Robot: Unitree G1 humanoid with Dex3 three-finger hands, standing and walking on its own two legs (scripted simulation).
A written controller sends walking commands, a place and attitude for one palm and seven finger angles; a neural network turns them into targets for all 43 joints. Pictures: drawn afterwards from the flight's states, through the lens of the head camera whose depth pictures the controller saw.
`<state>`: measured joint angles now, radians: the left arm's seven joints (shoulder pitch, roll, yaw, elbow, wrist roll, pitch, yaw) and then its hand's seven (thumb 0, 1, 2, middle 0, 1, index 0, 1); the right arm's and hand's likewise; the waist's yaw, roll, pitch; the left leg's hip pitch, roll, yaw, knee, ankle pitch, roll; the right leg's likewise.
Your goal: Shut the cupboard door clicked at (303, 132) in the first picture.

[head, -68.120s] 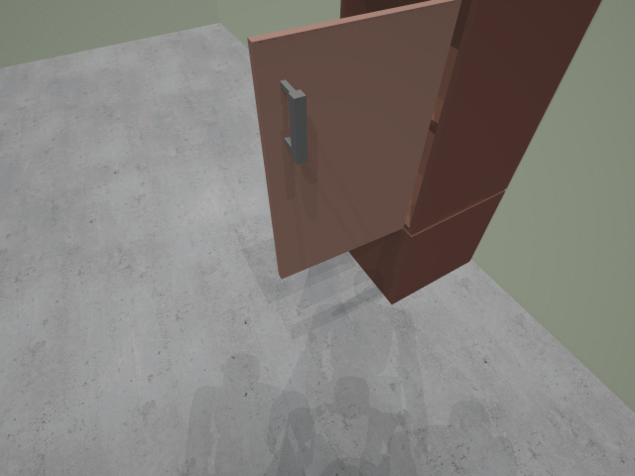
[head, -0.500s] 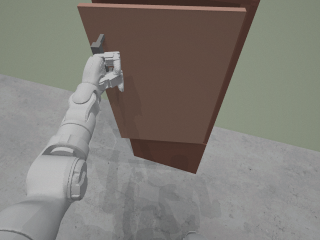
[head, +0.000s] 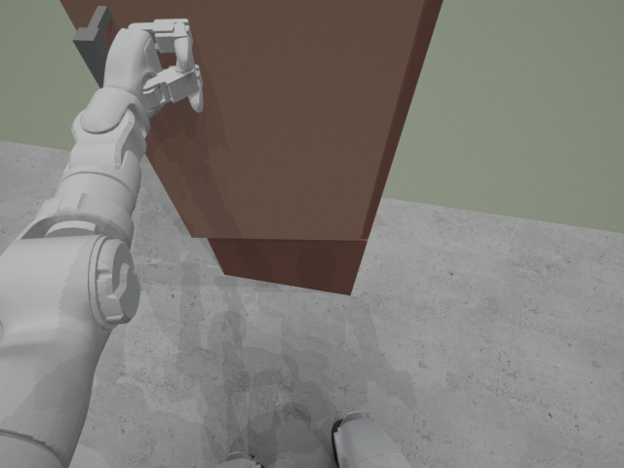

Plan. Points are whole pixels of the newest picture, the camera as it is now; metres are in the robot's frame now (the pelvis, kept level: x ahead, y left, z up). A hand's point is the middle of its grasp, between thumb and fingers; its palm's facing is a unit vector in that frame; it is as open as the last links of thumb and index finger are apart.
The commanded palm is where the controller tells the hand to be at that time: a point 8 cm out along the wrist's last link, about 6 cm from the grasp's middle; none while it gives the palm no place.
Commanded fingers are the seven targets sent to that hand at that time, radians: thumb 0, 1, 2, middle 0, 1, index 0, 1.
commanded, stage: push the door shut along its arc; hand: left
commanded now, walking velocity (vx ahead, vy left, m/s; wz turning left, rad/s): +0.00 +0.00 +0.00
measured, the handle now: (118, 72) +0.57 +0.14 +0.15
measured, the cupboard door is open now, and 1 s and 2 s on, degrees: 9 0 0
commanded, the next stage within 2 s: pull the fist back off the door in 0.76 s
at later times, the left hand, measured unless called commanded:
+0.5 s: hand (214, 56) +0.57 +0.02 +0.16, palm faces -0.39 -0.92 -0.04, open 3.4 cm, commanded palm +0.60 +0.06 +0.16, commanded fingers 0.00 0.90 0.90 -1.30 -1.50 -1.30 -1.50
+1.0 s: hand (229, 50) +0.58 +0.01 +0.16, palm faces -0.11 -0.99 +0.05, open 3.4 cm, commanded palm +0.59 +0.04 +0.16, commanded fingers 0.00 0.90 0.90 -1.30 -1.50 -1.30 -1.50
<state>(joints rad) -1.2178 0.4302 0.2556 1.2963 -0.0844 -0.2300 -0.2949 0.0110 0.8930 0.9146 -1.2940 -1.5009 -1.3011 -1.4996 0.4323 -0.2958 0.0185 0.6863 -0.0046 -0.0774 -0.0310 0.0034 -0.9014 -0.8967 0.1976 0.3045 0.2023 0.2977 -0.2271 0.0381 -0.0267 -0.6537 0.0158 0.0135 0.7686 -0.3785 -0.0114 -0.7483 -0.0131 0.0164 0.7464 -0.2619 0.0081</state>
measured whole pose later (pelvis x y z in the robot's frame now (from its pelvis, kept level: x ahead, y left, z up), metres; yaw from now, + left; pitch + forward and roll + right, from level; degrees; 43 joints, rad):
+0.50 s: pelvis +0.01 +0.01 -0.01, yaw +2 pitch +20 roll +0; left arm -1.45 0.44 0.16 1.41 -0.07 -0.18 -0.31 0.02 1.00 1.00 -1.29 -1.50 -1.30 -1.50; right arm 0.43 -0.29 0.02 0.73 -0.04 -0.08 -0.02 0.00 -0.90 -0.90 0.20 0.30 0.20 0.30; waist -0.28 0.04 -0.03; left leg -0.78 0.00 -0.02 0.84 -0.41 -0.01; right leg -0.85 -0.03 -0.02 0.79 -0.29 0.01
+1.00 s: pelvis +0.00 +0.00 -0.02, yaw +3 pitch +22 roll -1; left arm -1.50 0.30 0.25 1.44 -0.05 -0.16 0.06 0.03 0.93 1.11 -1.29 -1.50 -1.36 -1.50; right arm 0.43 -0.28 0.02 0.74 -0.08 -0.12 0.02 0.00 -0.90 -0.90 0.20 0.30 0.20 0.30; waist -0.25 0.07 -0.07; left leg -0.86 0.01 -0.07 0.88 -0.41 -0.03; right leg -0.90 -0.02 -0.06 0.81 -0.29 0.00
